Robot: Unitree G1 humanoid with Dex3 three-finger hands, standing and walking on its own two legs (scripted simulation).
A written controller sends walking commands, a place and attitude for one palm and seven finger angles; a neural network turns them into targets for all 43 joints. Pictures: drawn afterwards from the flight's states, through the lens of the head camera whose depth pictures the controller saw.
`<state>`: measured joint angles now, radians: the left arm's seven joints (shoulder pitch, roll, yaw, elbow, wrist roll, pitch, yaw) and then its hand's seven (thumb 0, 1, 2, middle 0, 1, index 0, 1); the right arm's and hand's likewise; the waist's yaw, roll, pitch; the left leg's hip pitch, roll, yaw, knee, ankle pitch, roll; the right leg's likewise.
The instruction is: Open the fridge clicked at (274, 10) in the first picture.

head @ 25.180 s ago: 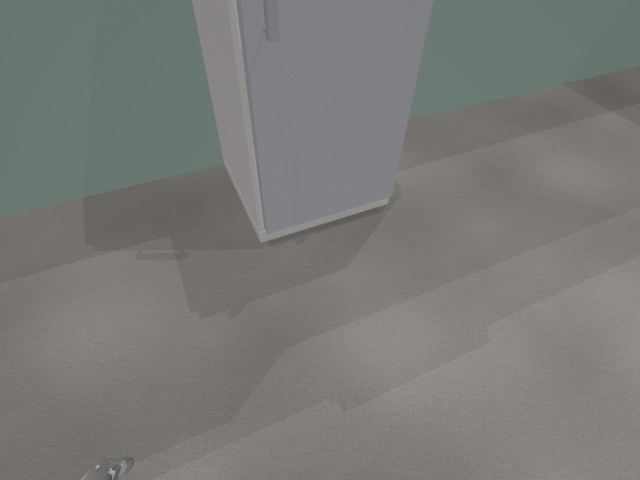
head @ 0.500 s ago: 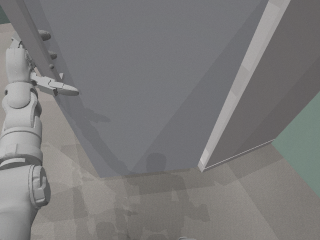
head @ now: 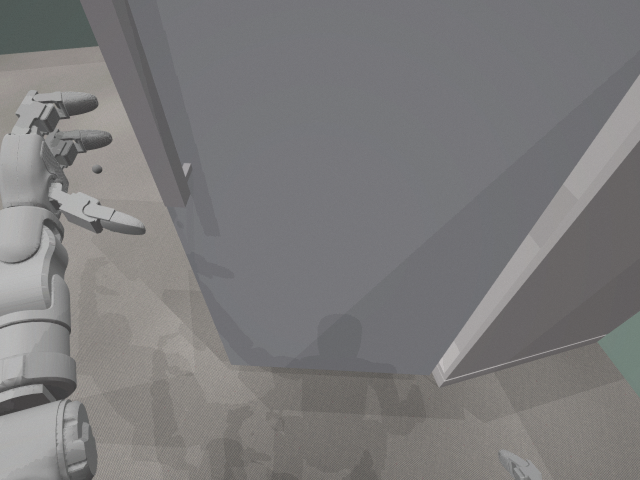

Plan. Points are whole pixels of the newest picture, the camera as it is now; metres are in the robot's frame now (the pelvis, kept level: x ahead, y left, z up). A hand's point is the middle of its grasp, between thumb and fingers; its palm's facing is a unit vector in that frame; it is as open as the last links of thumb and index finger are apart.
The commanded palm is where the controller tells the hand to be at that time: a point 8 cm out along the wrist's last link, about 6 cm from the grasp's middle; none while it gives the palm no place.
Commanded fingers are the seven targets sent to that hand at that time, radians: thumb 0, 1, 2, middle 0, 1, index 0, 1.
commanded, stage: slip the hand off the handle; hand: left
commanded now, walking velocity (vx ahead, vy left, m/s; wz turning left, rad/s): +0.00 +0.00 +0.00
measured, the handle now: (137, 53) +0.46 +0.23 +0.28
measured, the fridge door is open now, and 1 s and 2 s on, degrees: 72 72 72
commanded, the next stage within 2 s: draw the hand back to the body in 1.00 s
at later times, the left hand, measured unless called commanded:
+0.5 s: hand (76, 212) +0.33 +0.28 +0.18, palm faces +0.29 -0.95 -0.13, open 14.6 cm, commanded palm +0.29 +0.32 +0.18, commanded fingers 0.00 -0.55 0.20 -0.25 -1.15 -0.25 -1.15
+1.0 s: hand (62, 262) +0.27 +0.26 +0.18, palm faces +0.30 -0.94 -0.15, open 14.7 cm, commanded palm +0.24 +0.31 +0.18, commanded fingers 0.00 -0.55 0.20 -0.25 -1.15 -0.25 -1.15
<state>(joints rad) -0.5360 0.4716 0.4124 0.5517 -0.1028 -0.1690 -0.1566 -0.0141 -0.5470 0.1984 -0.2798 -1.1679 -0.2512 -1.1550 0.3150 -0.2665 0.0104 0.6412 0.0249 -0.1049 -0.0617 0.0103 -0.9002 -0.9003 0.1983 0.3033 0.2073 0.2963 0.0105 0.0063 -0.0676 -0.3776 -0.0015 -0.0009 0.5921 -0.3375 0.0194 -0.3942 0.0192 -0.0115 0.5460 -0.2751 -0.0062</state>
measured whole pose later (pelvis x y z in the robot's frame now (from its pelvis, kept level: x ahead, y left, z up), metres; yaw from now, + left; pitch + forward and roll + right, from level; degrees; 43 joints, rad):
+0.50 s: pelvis -0.01 +0.00 +0.00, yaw +0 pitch +4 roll -1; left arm -0.30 0.42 0.46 0.35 -0.16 -0.10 -0.18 -0.01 -0.55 0.20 -0.26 -1.15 -0.25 -1.15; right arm 0.33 -0.25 0.03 0.64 0.03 -0.09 -0.07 0.01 -0.90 -0.90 0.20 0.30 0.21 0.30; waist 0.01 0.03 -0.09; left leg -0.34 0.00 0.01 0.60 -0.34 0.02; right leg -0.37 0.02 0.00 0.57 -0.28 -0.01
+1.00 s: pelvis -0.03 -0.02 +0.00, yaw +2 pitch +1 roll +0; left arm -0.19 0.40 0.39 0.20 -0.20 -0.09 -0.19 -0.01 -0.55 0.20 -0.26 -1.16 -0.25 -1.16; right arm 0.23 -0.25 0.07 0.64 0.04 -0.20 -0.12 0.01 -0.90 -0.90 0.20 0.30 0.21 0.30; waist 0.06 0.03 -0.05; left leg -0.32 0.00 -0.04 0.61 -0.31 0.00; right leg -0.34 0.02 -0.05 0.59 -0.27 -0.03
